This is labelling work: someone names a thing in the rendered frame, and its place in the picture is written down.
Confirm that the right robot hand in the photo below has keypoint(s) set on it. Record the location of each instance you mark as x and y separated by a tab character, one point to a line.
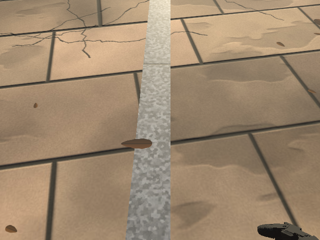
284	231

